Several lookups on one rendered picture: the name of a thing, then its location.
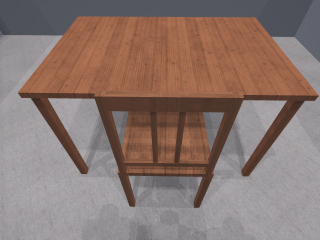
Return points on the chair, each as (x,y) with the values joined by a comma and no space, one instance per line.
(165,133)

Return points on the table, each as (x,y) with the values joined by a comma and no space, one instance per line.
(190,54)

